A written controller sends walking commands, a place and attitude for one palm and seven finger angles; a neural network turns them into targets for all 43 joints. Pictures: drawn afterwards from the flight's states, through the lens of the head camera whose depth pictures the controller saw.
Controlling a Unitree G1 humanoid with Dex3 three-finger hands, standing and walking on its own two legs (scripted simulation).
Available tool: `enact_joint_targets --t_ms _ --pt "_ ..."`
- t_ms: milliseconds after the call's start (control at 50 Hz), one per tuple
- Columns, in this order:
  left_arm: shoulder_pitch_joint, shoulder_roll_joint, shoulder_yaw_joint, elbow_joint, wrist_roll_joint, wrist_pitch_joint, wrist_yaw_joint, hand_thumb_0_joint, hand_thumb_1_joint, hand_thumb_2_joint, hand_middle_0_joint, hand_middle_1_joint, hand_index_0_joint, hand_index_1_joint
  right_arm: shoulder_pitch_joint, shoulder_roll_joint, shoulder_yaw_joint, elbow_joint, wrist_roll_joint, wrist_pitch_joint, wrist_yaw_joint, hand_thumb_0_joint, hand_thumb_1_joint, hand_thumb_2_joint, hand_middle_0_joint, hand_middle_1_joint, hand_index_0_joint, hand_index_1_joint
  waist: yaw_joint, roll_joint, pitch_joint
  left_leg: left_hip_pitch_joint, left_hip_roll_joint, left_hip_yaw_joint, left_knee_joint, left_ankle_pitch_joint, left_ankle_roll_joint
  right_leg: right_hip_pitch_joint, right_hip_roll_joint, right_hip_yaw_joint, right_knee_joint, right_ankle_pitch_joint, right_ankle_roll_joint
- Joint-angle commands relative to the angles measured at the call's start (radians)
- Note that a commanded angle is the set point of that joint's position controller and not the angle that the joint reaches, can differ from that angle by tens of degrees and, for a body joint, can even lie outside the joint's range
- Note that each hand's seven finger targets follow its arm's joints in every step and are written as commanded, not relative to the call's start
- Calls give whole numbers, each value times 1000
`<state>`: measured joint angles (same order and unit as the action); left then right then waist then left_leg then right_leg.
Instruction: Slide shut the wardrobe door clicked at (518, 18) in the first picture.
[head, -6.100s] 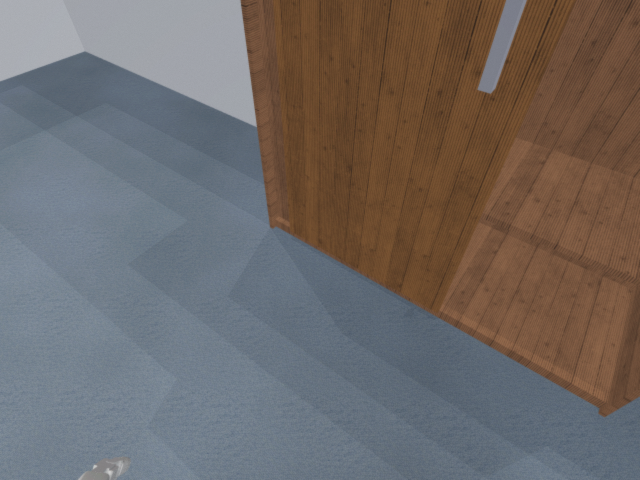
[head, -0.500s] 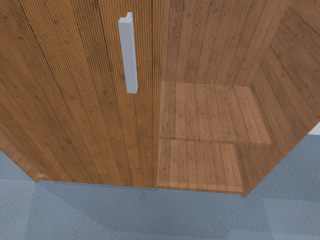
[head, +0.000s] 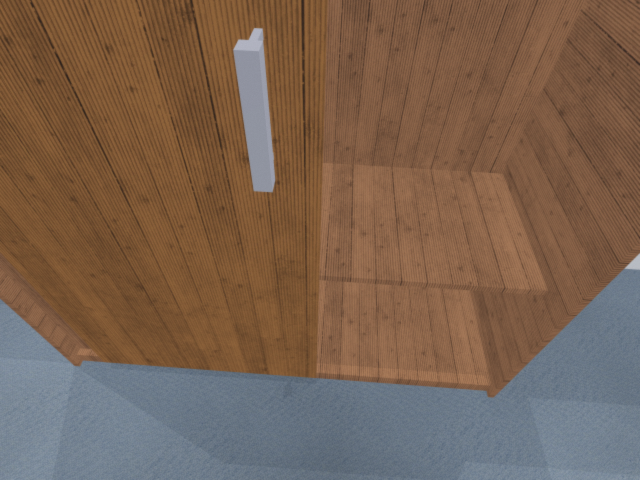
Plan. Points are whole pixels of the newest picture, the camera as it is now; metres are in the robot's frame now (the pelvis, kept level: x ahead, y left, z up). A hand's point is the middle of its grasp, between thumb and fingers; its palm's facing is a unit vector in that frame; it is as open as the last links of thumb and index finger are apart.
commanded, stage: look again from close up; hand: left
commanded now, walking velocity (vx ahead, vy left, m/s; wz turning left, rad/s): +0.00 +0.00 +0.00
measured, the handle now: (261, 115) +0.50 +0.12 +0.21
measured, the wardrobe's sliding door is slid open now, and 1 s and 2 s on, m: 0.55 0.55 0.55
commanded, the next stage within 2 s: raise the hand with hooked fingers in 0.46 s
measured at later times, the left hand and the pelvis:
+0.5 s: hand out of the picture -0.02 +0.16 -0.17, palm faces +0.04 -0.98 -0.20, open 7.4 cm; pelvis +0.00 -0.01 +0.00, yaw +0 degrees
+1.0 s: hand out of the picture +0.12 +0.17 -0.01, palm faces +0.05 -1.00 +0.00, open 8.7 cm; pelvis -0.04 -0.04 -0.04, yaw +1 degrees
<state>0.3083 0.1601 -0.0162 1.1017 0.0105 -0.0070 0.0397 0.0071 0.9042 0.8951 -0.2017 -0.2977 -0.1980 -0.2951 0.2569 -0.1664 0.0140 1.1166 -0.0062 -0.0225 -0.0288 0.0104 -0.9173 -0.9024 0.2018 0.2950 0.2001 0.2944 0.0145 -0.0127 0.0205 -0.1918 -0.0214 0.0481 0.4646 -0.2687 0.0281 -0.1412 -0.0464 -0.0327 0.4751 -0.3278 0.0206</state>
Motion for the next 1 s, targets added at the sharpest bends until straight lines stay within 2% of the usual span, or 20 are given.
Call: enact_joint_targets --t_ms 0,520,540,560,580,600,620,640,660,680,700,720,760,780,820,880,900,940,960,980 --pt "71 116 22 -19 4 -17 5 0 900 900 -200 -300 -200 -300 48 -108 -13 -29 -2 -14 -3 0 -900 -900 200 300 200 300 -7 -2 22 15 116 -92 -71 285 19 -38 -68 55 -70 260 -40" --pt "78 102 22 -14 1 -17 2 0 900 900 -200 -300 -200 -300 63 -92 -8 -13 -1 -8 -3 0 -900 -900 200 300 200 300 -6 15 30 20 116 -90 -92 244 9 -37 -64 61 -102 237 -46" --pt "119 108 21 6 17 -44 37 0 900 900 -200 -300 -200 -300 -23 -117 -17 -83 4 -13 9 0 -900 -900 200 300 200 300 17 -34 105 -73 122 -64 108 287 -21 -89 -102 118 -126 537 -30" --pt "-601 321 112 -1550 -196 -244 21 0 877 890 -202 -315 -202 -315 19 -277 -54 -429 55 -152 -38 0 -900 -900 200 300 200 300 -119 156 -385 225 22 -38 -12 368 9 -17 -8 23 -3 502 -49" --pt "-493 396 169 -1538 -135 -223 66 0 853 880 -203 -330 -203 -330 -108 -175 -1 -382 65 -240 -78 0 -900 -900 200 300 200 300 -58 260 -300 258 50 7 -8 387 11 -101 38 8 26 311 -55" --pt "-164 211 94 -1284 -110 -153 95 0 830 870 -205 -345 -205 -345 -24 -194 -46 -340 33 -291 -72 0 -900 -900 200 300 200 300 -38 300 -346 237 65 -27 -21 439 -11 -113 41 -32 53 173 -66" --pt "150 -22 -28 -1018 -132 -37 91 0 807 860 -207 -360 -207 -360 -11 -134 -39 -320 65 -300 -59 0 -900 -900 200 300 200 300 -54 172 -185 116 70 -56 -26 408 -4 -166 32 -58 52 139 -51" --pt "25 -11 -30 -1296 -179 -49 69 0 783 850 -208 -375 -208 -375 -17 -162 -48 -409 74 -305 -60 0 -900 -900 200 300 200 300 -41 155 -163 78 56 -82 -2 368 -7 -132 31 -69 44 215 -44" --pt "15 64 34 -1339 -159 -89 52 0 760 840 -210 -390 -210 -390 -41 -195 -66 -435 59 -317 -68 0 -900 -900 200 300 200 300 -54 103 -186 68 47 -66 33 330 -10 -153 35 -70 31 230 -41" --pt "57 83 66 -1296 -147 -122 30 0 737 830 -212 -405 -212 -405 -50 -197 -73 -465 43 -330 -69 0 -900 -900 200 300 200 300 -63 10 -148 14 21 -64 65 292 -5 -183 44 -79 33 226 -39" --pt "134 75 101 -1210 -157 -159 2 0 713 820 -213 -420 -213 -420 -35 -192 -81 -477 26 -330 -61 0 -900 -900 200 300 200 300 -50 -116 -136 -45 16 -65 97 278 -2 -228 53 -84 46 233 -35" --pt "285 24 113 -1073 -174 -197 -49 0 690 810 -215 -435 -215 -435 -58 -182 -90 -492 20 -323 -52 0 -900 -900 200 300 200 300 -10 -229 -79 -125 16 -59 122 245 -8 -273 58 -90 72 232 -27" --pt "437 -6 147 -930 -219 -310 -180 0 643 790 -218 -465 -218 -465 -110 -181 -106 -524 19 -302 -27 0 -900 -900 200 300 200 300 33 -342 3 -294 15 -50 179 154 -26 -332 54 -78 139 216 -23" --pt "485 34 204 -889 -245 -360 -258 0 620 780 -220 -480 -220 -480 -130 -187 -114 -556 31 -296 -9 0 -900 -900 200 300 200 300 73 -286 3 -326 3 -42 199 157 -36 -298 39 -55 169 267 -37" --pt "387 139 287 -931 -302 -440 -411 0 573 760 -223 -510 -223 -510 -156 -215 -114 -631 33 -293 3 0 -900 -900 200 300 200 300 56 -185 -87 -354 -9 -18 264 130 -43 -283 16 -6 222 314 -40" --pt "280 277 404 -1139 -313 -400 -440 0 503 730 -228 -555 -228 -555 -178 -206 -110 -726 37 -261 -8 0 -900 -900 200 300 200 300 93 45 -193 -343 -28 16 283 87 -27 -254 12 44 213 194 -41" --pt "207 235 364 -1253 -332 -396 -429 0 480 720 -230 -570 -230 -570 -174 -192 -100 -761 38 -256 -14 0 -900 -900 200 300 200 300 67 75 -232 -318 -28 21 284 71 -19 -262 20 41 210 140 -38" --pt "90 237 398 -1377 -349 -426 -372 0 433 700 -233 -600 -233 -600 -129 -172 -96 -763 36 -252 -29 0 -900 -900 200 300 200 300 34 75 -279 -281 -12 2 303 67 -9 -290 32 50 201 108 -27" --pt "22 239 394 -1449 -347 -455 -343 0 410 690 -235 -615 -235 -615 -104 -165 -92 -751 32 -254 -36 0 -900 -900 200 300 200 300 15 123 -292 -255 -4 -12 314 80 -6 -302 37 54 204 118 -31" --pt "-110 259 369 -1529 -339 -491 -320 0 387 680 -237 -630 -237 -630 -79 -175 -83 -735 25 -258 -42 0 -900 -900 200 300 200 300 -24 97 -276 -253 4 -33 326 60 -1 -346 50 48 208 87 -30"
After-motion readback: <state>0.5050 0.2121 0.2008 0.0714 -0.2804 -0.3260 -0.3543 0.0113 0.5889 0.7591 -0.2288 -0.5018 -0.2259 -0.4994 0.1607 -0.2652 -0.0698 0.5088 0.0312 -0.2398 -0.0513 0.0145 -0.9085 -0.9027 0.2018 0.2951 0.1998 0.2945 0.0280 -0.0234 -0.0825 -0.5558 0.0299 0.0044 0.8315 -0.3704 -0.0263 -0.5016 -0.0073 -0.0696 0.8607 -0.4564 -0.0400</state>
